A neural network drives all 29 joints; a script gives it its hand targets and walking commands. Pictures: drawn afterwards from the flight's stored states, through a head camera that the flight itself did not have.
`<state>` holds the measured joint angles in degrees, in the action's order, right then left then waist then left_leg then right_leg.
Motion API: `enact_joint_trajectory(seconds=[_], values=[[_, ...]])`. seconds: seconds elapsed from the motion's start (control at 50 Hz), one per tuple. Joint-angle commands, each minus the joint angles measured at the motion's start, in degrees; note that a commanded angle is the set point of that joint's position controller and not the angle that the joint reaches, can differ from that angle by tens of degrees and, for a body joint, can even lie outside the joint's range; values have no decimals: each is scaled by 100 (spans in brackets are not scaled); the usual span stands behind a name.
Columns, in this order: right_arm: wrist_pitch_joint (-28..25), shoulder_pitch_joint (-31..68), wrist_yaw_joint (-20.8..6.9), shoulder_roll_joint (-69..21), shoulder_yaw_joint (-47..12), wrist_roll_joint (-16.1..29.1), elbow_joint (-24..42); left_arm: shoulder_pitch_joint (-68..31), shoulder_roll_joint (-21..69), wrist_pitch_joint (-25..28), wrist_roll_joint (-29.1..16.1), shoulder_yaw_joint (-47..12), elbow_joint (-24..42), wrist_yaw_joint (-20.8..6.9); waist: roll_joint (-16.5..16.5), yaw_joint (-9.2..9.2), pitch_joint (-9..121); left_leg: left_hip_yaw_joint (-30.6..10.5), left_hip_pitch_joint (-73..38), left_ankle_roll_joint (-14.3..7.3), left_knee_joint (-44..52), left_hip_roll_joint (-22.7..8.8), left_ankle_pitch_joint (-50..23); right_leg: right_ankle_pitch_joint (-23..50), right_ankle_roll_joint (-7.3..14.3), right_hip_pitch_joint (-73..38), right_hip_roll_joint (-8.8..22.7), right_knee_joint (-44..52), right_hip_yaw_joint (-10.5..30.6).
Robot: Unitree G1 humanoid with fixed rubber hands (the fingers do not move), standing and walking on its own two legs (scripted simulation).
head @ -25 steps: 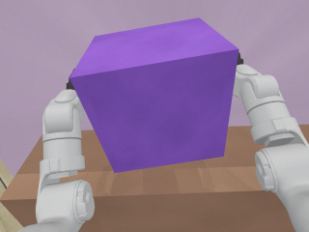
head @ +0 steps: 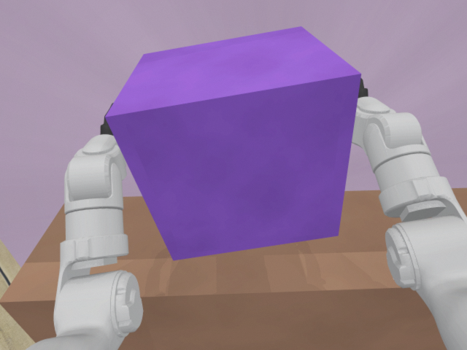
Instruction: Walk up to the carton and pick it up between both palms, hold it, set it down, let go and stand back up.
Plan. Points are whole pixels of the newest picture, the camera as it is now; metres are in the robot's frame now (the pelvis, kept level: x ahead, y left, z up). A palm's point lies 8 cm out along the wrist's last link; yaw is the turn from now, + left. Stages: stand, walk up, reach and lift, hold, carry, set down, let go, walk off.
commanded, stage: set down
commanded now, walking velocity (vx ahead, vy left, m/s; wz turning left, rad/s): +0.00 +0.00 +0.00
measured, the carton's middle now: (237, 142) +0.40 -0.01 +0.23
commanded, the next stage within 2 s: none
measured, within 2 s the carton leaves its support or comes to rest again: neither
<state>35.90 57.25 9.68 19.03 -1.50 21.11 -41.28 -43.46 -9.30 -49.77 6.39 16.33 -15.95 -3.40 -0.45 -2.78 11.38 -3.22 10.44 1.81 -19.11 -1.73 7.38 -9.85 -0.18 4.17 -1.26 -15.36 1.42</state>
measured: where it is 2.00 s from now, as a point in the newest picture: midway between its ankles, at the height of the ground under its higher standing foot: outside the picture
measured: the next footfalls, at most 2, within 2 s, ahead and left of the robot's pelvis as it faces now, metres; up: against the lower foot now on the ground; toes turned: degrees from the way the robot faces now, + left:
none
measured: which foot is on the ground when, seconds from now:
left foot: down 0.00-1.00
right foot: down 0.00-1.00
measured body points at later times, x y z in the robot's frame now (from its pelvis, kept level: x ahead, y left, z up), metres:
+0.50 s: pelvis +0.01 +0.00 +0.00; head -0.05 +0.05 +0.44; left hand +0.40 +0.21 +0.22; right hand +0.40 -0.18 +0.25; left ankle +0.03 +0.14 -0.75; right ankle -0.02 -0.12 -0.75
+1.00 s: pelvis +0.01 +0.01 +0.00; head -0.03 +0.04 +0.45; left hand +0.42 +0.20 +0.20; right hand +0.41 -0.19 +0.22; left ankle +0.03 +0.14 -0.75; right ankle -0.02 -0.12 -0.75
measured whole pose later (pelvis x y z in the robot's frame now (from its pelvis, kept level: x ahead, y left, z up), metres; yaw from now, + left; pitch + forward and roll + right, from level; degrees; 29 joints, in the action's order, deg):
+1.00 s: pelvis +0.01 +0.01 +0.00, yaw +0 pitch -7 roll +0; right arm 11.9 45.8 7.7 7.7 10.5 4.7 -40.8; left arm -43.4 -9.7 -24.8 11.4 19.3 -29.5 -8.8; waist -4.6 -4.2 -0.2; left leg -2.0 2.2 0.7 -17.7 -0.1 8.6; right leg -12.0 -1.2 -3.5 0.8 -15.4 1.0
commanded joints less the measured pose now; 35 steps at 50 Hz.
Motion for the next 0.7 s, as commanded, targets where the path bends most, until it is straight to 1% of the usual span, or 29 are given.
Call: enact_joint_trajectory(seconds=[0.0, 0.06, 0.1, 0.14, 0.16, 0.18, 0.22, 0.24, 0.26, 0.34, 0.42, 0.5, 0.56, 0.6, 0.68], values=[[-214, 4262, -978, -3775, -1065, 1052, 1948, -5193, 2676, 670, -1053, -1973, 1304, -828, 108, -37, 1912, 189, -1039, -46, 70, 363, -1102, 1295, -164, -148, -237, 195, -15], [-514, 4499, -986, -3896, -899, 744, 1959, -5379, 2658, 930, -950, -1828, 991, -909, 6, -52, 1901, 203, -1132, -131, 129, 392, -892, 1211, -203, -177, -187, 240, -71], [-822, 4517, -986, -3932, -674, 352, 1735, -5322, 2562, 1179, -716, -1591, 537, -1039, -78, -65, 1690, 246, -1197, -208, 236, 403, -639, 958, -213, -219, -127, 305, -122], [-1139, 4306, -978, -3897, -439, -60, 1349, -5059, 2439, 1384, -390, -1336, 93, -1207, -127, -87, 1328, 316, -1258, -266, 351, 399, -470, 593, -200, -262, -69, 366, -177], [-1263, 4176, -970, -3826, -328, -225, 1129, -4919, 2382, 1449, -242, -1267, -56, -1282, -93, -103, 1132, 351, -1250, -271, 389, 406, -399, 351, -199, -210, -44, 367, -200], [-1418, 4051, -980, -3803, -236, -392, 1033, -4757, 2347, 1506, -101, -1141, -236, -1359, -153, -106, 947, 399, -1272, -306, 441, 396, -392, 276, -186, -269, -40, 408, -248], [-1655, 3761, -986, -3637, -60, -649, 842, -4495, 2273, 1578, 137, -1014, -393, -1484, -131, -167, 662, 472, -1338, -310, 477, 398, -482, 299, -175, -365, -31, 407, -313], [-1734, 3655, -984, -3550, -19, -742, 889, -4386, 2287, 1583, 193, -991, -397, -1520, -98, -206, 507, 487, -1317, -288, 501, 389, -488, 285, -151, -443, -20, 413, -337], [-1826, 3538, -986, -3531, -13, -780, 806, -4352, 2265, 1608, 255, -1033, -374, -1548, -93, -232, 487, 531, -1402, -288, 487, 404, -617, 417, -180, -416, -36, 389, -375], [-2248, 3461, -958, -3461, -119, -856, 1269, -4153, 2507, 1770, 257, -1310, -140, -1517, 110, -301, 624, 592, -1794, -120, 289, 399, -1363, 759, -167, -537, -121, 317, -511], [-2645, 3506, -921, -3504, -411, -855, 1897, -4137, 2799, 2059, 40, -1794, 285, -1340, 313, -367, 1157, 614, -2291, 92, 21, 405, -2173, 1201, -167, -602, -196, 218, -617], [-2888, 3422, -928, -3585, -798, -786, 2286, -4154, 2940, 2312, -221, -2258, 712, -1103, 472, -355, 1603, 571, -2679, 251, -181, 392, -2634, 1556, -191, -493, -231, 126, -689], [-2948, 3385, -929, -3705, -1072, -712, 2444, -4183, 2959, 2434, -356, -2448, 871, -982, 465, -289, 1836, 532, -2716, 267, -253, 390, -2721, 1810, -234, -468, -227, 67, -676], [-2949, 3350, -920, -3772, -1187, -693, 2477, -4182, 2920, 2491, -376, -2447, 871, -954, 413, -227, 1932, 519, -2672, 240, -278, 402, -2686, 1977, -269, -534, -216, 39, -649], [-2874, 3268, -901, -3930, -1241, -727, 2325, -4134, 2847, 2545, -345, -2287, 579, -977, 209, -134, 1834, 542, -2378, 125, -200, 432, -2327, 2105, -341, -642, -172, 23, -571]])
